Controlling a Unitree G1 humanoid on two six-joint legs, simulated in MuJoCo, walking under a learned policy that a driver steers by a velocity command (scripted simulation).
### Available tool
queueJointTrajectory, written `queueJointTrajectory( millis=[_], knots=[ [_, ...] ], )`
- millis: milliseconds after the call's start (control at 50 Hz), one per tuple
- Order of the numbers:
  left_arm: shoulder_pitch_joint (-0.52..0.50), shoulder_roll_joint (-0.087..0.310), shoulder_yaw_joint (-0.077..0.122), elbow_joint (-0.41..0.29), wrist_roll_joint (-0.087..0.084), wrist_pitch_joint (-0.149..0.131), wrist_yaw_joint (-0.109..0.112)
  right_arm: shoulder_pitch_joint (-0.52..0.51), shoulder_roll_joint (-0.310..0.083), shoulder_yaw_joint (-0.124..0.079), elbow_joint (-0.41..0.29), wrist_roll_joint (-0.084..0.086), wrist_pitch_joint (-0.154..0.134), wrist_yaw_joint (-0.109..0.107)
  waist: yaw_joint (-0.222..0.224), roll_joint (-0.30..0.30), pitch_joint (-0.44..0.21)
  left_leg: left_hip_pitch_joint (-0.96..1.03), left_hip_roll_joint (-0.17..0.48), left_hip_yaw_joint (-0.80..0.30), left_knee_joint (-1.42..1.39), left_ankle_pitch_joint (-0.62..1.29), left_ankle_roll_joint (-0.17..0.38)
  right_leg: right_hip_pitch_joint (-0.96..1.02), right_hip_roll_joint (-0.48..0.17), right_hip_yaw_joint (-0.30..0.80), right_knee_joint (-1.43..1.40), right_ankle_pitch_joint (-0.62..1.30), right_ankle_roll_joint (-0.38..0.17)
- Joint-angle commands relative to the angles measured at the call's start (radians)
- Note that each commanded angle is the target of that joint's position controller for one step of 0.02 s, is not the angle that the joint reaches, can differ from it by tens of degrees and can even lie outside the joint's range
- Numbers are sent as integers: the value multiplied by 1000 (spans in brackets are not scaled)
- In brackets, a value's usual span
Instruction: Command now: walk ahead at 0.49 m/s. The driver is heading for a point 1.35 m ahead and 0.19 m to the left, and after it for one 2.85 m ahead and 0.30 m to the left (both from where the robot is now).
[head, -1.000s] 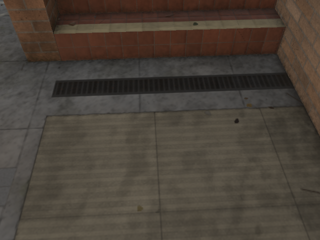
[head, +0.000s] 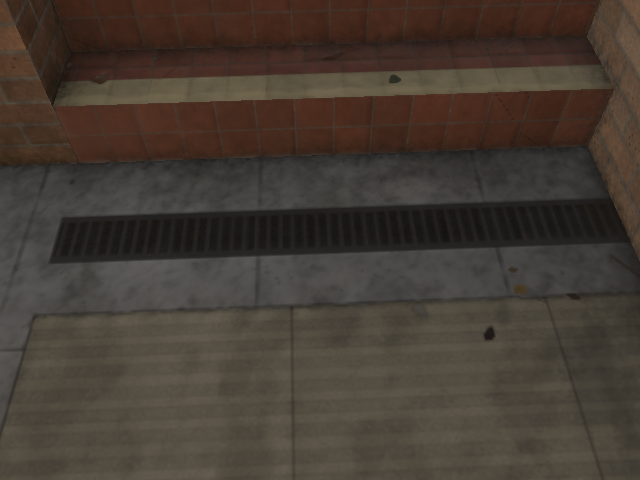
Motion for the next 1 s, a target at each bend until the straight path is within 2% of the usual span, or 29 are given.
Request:
queueJointTrajectory(
  millis=[20,40,60,80,100,120,140,180,240,320,400,440,480,500,520,540,560,580,600,620,640,660,680,720,760,820,860,960,1000],
  knots=[
    [48,124,30,-72,0,-7,-7,431,-225,-78,93,16,7,-4,-149,84,-317,739,450,-855,-245,-248,260,-674,-8,81,825,-17,-12],
    [-54,153,37,-110,6,-11,-10,297,-176,-66,70,30,5,-1,-98,37,-131,566,421,-705,-322,-358,220,-732,-82,87,769,104,-24],
    [-116,154,40,-122,11,-14,-16,239,-121,-53,64,27,-3,4,-79,-6,-48,429,383,-615,-369,-293,189,-701,-109,74,714,158,-26],
    [-127,136,41,-119,14,-7,-20,235,-89,-43,78,20,-15,4,-45,-36,-6,336,343,-527,-388,-175,155,-655,-137,77,666,177,-21],
    [-106,110,36,-116,24,7,-25,250,-69,-34,96,20,-24,0,-13,-28,-6,267,309,-455,-403,-100,128,-592,-156,76,618,184,-7],
    [-94,81,31,-108,26,18,-31,269,-63,-30,113,20,-34,-2,0,-16,-8,235,288,-402,-416,-43,114,-559,-166,68,581,188,4],
    [-100,69,30,-111,27,25,-36,297,-72,-31,130,23,-44,-2,6,-7,-6,223,275,-364,-424,16,110,-559,-171,54,555,196,14],
    [-166,73,31,-134,28,36,-42,336,-101,-35,152,25,-53,-2,4,13,11,221,254,-300,-449,59,100,-615,-195,28,486,253,31],
    [-321,88,32,-182,22,41,-44,397,-109,-31,171,28,-50,0,-31,21,37,274,227,-247,-464,145,70,-721,-215,-8,347,379,54],
    [-471,74,24,-223,11,38,-47,479,-104,-23,195,28,-47,-5,-81,44,31,364,208,-199,-440,268,23,-729,-190,-47,147,494,67],
    [-582,76,20,-255,10,34,-45,544,-107,-18,219,16,-41,-16,-117,58,36,506,239,-196,-391,368,35,-745,-156,-66,26,477,53],
    [-612,84,22,-271,10,28,-45,552,-118,-20,229,8,-38,-22,-115,63,42,572,270,-202,-356,430,48,-744,-144,-65,-15,420,34],
    [-573,95,28,-267,10,19,-41,521,-130,-23,232,6,-36,-29,-76,69,28,591,285,-186,-286,592,38,-653,-114,-74,-68,339,2],
    [-498,107,36,-244,11,13,-34,501,-140,-26,231,6,-36,-31,-41,77,-8,581,282,-174,-206,728,25,-544,-82,-85,-92,301,-17],
    [-357,124,48,-196,13,5,-26,484,-147,-27,232,10,-33,-29,19,67,-76,559,261,-153,-57,797,10,-381,-49,-97,-148,314,-41],
    [-178,164,67,-138,29,-5,-15,468,-141,-23,222,17,-34,-27,90,45,-173,421,226,-125,148,662,-9,-126,-98,-45,-169,340,-77],
    [-18,266,94,-115,56,-11,-3,492,-75,-6,179,41,-37,-21,117,-97,-321,138,140,-70,491,240,-42,171,-377,293,-182,240,-156],
    [-18,281,104,-105,32,5,-16,573,-69,-15,194,56,-37,-15,77,-235,-417,-102,-18,-104,772,-393,-60,285,-536,700,-319,236,-273],
    [-125,227,93,-115,4,12,-24,488,-136,-34,182,29,-32,-19,40,-91,-257,-191,58,-182,805,-317,-47,155,-480,586,-349,186,-238],
    [-214,168,78,-128,-2,7,-28,403,-117,-32,155,23,-37,-13,17,-51,-136,-195,94,-180,762,-232,-48,5,-443,451,-386,226,-212],
    [-255,123,66,-125,3,-1,-30,372,-93,-31,150,22,-35,-10,-17,-24,-66,-156,129,-174,696,-184,-52,-113,-394,353,-425,307,-173],
    [-252,93,56,-108,3,-9,-26,364,-82,-33,144,6,-23,-4,-45,-39,-40,-111,149,-175,643,-165,-61,-187,-352,281,-442,372,-142],
    [-241,75,49,-92,4,-15,-24,386,-56,-28,154,-3,-8,3,-66,-50,-39,-69,155,-167,617,-153,-71,-226,-324,228,-457,410,-124],
    [-183,90,51,-62,0,-30,-21,380,-44,-29,148,-6,8,14,-79,-55,-40,-70,154,-144,586,-131,-85,-240,-305,176,-471,511,-125],
    [-146,117,55,-44,-1,-34,-20,303,-50,-31,120,-6,17,19,-77,-58,-15,-134,169,-125,531,-68,-100,-239,-291,136,-497,528,-125],
    [-88,112,48,-27,-1,-31,-21,154,-59,-29,69,1,21,21,-47,-61,19,-210,179,-98,393,40,-119,-211,-269,99,-517,575,-113],
    [-57,110,43,-18,-2,-30,-19,73,-51,-22,43,8,18,22,-27,-63,26,-198,168,-79,275,98,-125,-192,-257,74,-515,616,-101],
    [35,120,41,17,7,-26,-8,-70,-52,-14,-2,13,13,19,17,-76,39,-194,133,-51,101,121,-104,-48,-290,63,-487,689,-105],
    [46,127,44,28,15,-22,0,-99,-64,-18,-20,13,7,17,16,-74,47,-199,126,-54,61,67,-83,20,-318,69,-455,738,-110]
  ],
)
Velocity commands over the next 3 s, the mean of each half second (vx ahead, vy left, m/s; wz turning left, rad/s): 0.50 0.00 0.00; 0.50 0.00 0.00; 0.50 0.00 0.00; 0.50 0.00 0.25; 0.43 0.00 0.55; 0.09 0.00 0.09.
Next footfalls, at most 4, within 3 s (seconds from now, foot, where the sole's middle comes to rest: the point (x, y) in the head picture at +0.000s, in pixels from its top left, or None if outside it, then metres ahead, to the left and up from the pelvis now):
0.54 right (408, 472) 0.46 -0.12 -0.75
1.10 left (323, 336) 0.76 0.06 -0.75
1.64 right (392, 237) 1.05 -0.11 -0.75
2.14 left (320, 213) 1.12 0.08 -0.75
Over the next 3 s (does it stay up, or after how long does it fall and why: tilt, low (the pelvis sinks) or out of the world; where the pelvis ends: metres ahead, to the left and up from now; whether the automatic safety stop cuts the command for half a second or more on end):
stays up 1.29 0.01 0.17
